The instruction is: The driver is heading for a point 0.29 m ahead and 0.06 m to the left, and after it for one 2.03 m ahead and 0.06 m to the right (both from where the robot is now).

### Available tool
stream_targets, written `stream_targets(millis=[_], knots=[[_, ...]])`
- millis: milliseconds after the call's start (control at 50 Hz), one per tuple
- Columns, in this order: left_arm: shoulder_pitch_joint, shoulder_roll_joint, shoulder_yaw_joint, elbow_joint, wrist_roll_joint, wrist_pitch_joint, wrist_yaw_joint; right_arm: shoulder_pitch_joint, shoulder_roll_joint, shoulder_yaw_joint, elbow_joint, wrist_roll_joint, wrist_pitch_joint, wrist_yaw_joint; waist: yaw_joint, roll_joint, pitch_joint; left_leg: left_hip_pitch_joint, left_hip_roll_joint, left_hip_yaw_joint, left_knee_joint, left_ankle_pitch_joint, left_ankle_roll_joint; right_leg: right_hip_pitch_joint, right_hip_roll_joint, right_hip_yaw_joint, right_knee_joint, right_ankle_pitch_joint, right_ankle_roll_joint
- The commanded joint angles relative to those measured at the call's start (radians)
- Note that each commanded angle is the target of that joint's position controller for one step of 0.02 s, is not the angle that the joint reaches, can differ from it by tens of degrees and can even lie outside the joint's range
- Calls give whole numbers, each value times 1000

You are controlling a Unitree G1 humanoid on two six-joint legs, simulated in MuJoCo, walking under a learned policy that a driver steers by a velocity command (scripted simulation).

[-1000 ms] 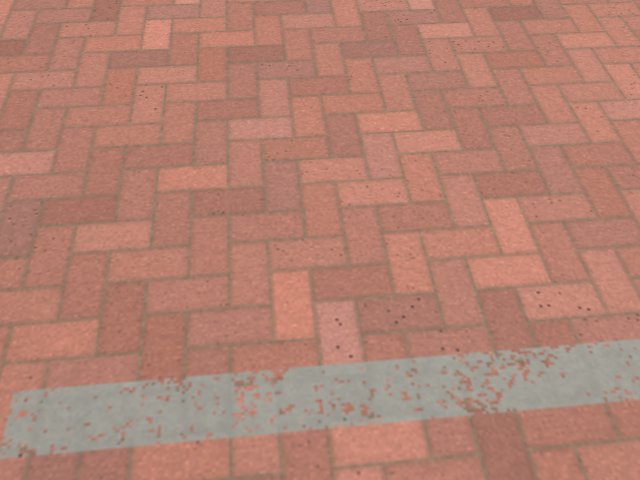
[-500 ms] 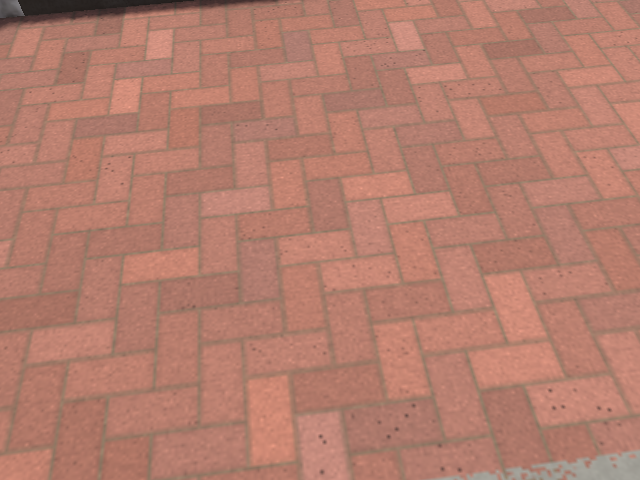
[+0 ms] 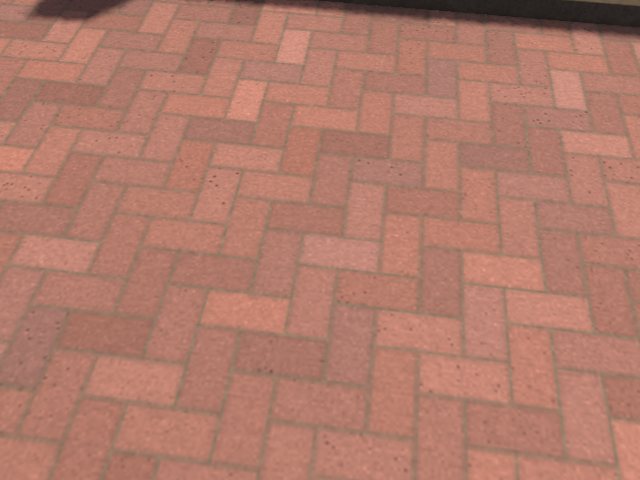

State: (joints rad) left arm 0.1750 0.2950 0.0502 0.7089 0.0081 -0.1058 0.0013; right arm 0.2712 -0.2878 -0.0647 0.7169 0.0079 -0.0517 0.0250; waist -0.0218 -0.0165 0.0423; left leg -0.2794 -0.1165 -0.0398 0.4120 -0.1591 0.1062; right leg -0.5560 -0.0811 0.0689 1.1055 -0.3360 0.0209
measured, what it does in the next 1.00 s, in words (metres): walks ahead, turning left: right foot, then left foot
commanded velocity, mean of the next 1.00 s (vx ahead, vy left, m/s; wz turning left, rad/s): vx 0.50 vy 0.00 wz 0.30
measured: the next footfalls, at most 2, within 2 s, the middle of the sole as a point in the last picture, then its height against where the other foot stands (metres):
right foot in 0.28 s outside the picture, level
left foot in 0.78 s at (224, 446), level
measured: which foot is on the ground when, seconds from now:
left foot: down 0.00-0.28, up 0.30-0.76, down 0.78-1.00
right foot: up 0.00-0.26, down 0.28-0.78, up 0.80-1.00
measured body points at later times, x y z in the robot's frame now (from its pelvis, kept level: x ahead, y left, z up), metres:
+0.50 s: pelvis +0.28 -0.05 +0.00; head +0.30 -0.05 +0.45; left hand +0.27 +0.24 -0.10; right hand +0.50 -0.27 -0.10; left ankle +0.25 +0.10 -0.66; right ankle +0.30 -0.15 -0.74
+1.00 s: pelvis +0.51 +0.10 +0.00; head +0.53 +0.11 +0.45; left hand +0.53 +0.40 -0.12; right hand +0.69 -0.14 -0.10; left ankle +0.49 +0.19 -0.74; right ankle +0.57 -0.06 -0.65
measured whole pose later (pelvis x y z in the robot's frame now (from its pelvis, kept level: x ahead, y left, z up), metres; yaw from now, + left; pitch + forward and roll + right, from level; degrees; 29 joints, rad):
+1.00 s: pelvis +0.51 +0.10 +0.00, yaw +15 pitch +1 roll +1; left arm 0.24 0.32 0.07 0.84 -0.03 -0.04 0.00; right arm 0.27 -0.25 -0.07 0.74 -0.01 -0.09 0.02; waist -0.01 -0.05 0.03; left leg -0.18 -0.01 0.13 0.36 -0.19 0.04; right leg -0.58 -0.11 0.05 1.13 -0.27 0.01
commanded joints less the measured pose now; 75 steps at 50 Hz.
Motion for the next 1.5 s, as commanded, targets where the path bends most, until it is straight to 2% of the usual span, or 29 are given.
stream_targets(millis=[20,100,160,220,260,280,300,320,360,440,620,720,780,800,820,840,860,920,1000,1120,1220,1260,1300,1320,1340,1360,1380,1420,1500], knots=[[20,79,22,-63,11,9,8,-34,-155,-40,-80,1,-18,-20,37,51,-64,28,250,-250,-188,295,199,-52,-13,-16,-139,101,45],[-137,44,3,-95,2,2,-3,20,-170,-46,-62,14,-2,-38,-31,90,-51,-16,184,-200,-163,157,128,41,52,-29,-458,378,61],[-194,75,12,-109,-15,-12,-17,65,-170,-48,-44,20,9,-44,-50,109,-54,43,214,-278,-119,61,108,78,76,-1,-563,406,51],[-161,117,29,-101,-17,-27,-22,66,-160,-48,-43,18,15,-45,-18,143,-57,124,249,-374,-31,33,83,126,76,25,-611,296,10],[-15,147,51,-61,-6,-37,-15,47,-119,-35,-52,11,17,-43,61,148,-113,97,196,-359,106,87,37,337,62,10,-663,275,-44],[119,198,66,-47,9,-41,-6,53,-59,-12,-68,-1,12,-38,119,51,-235,-3,134,-279,365,-5,-1,570,-91,152,-658,208,-106],[209,284,87,-15,19,-25,-9,183,-4,6,-105,28,3,-38,65,-304,-356,-343,-6,-140,688,-397,-65,876,-312,613,-756,-30,-268],[189,197,69,-23,-7,-19,-15,186,-106,-10,-81,36,2,-42,79,-244,-305,-483,72,-155,836,-417,-81,861,-344,735,-810,-252,-269],[108,117,43,-38,1,-6,-7,28,-155,-27,-99,19,11,-43,96,-72,-113,-494,139,-110,873,-248,-91,644,-256,440,-829,-93,-198],[66,76,29,-7,0,-6,-1,9,-89,-27,-120,24,25,-27,49,-105,-38,-408,207,-72,765,-144,-99,469,-166,163,-907,179,-186],[136,142,43,87,-15,8,-1,-198,-7,8,-186,10,7,6,96,-33,22,-384,198,8,336,146,-106,478,-152,-91,-957,404,-199],[193,197,52,139,-48,35,-10,-284,-48,-1,-219,11,-15,25,81,-61,45,-302,158,53,148,49,-62,588,-202,-41,-890,549,-193],[175,183,40,147,-44,40,-3,29,-159,-58,-129,-2,-18,5,-104,-69,-167,226,126,67,87,120,3,454,-119,-102,-510,769,-119],[182,94,7,113,-3,32,-5,207,-250,-81,-104,-18,-8,-18,-154,94,-345,551,374,-194,143,196,66,210,-42,-134,-159,331,-72],[298,14,-17,108,-24,16,-12,182,-271,-72,-110,-31,-6,-16,-70,307,-491,716,564,-614,-2,3,198,-62,95,-13,112,-271,-34],[211,137,18,118,-55,12,-14,154,-175,-51,-111,-24,-9,-11,-111,173,-385,611,525,-564,-63,-96,161,-148,48,62,195,-239,-36],[138,150,27,87,-65,12,-14,99,-139,-37,-98,-11,-15,-10,-88,166,-223,482,488,-404,-90,-76,127,-202,9,31,186,-151,-41],[151,100,31,105,-41,42,-4,-39,-63,-20,-78,-16,-40,-2,15,144,-90,191,389,-157,-202,55,85,-65,-69,28,92,42,-23],[116,47,27,87,-39,78,0,-62,-71,-32,-33,-25,-67,-14,44,93,-23,124,389,-4,-280,183,93,-95,-73,39,18,140,0],[-64,19,10,23,-27,69,-36,-16,-129,-51,16,-18,-54,-39,-10,57,37,183,379,171,-302,203,66,-109,-50,-29,-316,377,-14],[-162,42,13,-42,-27,73,-62,31,-168,-69,57,11,-22,-42,-29,59,61,344,423,229,-218,324,33,-123,-20,-96,-442,263,-75],[-111,73,31,-48,-28,78,-64,15,-199,-76,56,19,-7,-46,16,91,0,376,419,256,-76,656,9,-5,47,-160,-444,160,-116],[154,162,85,14,-35,84,-50,-10,-194,-69,48,28,7,-48,162,71,-147,268,355,301,302,767,-46,373,147,-192,-519,184,-181],[279,269,120,40,-39,95,-27,19,-131,-44,27,-5,-2,-50,186,-94,-226,3,294,304,637,325,-104,654,-5,77,-551,223,-247],[204,341,121,1,-38,82,-28,72,-20,-9,-29,-20,-33,-44,65,-286,-335,-392,61,127,969,-431,-163,900,-224,698,-741,-17,-454],[217,250,94,-18,-31,64,-40,-28,-115,-21,-38,17,-70,-30,142,-125,-377,-492,101,-67,1017,-413,-134,916,-253,766,-847,-85,-430],[197,194,80,-9,-26,49,-41,-92,-130,-24,-58,45,-87,-23,136,-90,-249,-548,143,-55,979,-334,-105,827,-226,622,-840,-41,-387],[76,122,58,-24,-26,38,-36,-98,-131,-30,-37,-3,-92,-39,51,1,-121,-435,225,-55,788,-203,-96,556,-139,398,-830,184,-320],[58,131,57,-47,-18,33,-13,-85,-102,-30,-37,-23,-50,-36,8,-11,-87,-329,226,-31,627,-103,-142,380,-82,268,-882,415,-322]])
Keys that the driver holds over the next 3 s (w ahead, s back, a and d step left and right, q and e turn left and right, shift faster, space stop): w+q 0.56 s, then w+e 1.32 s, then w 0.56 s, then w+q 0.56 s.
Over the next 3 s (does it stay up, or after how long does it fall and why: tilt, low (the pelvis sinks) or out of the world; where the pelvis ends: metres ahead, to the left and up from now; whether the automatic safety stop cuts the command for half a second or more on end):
stays up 1.59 -0.07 0.00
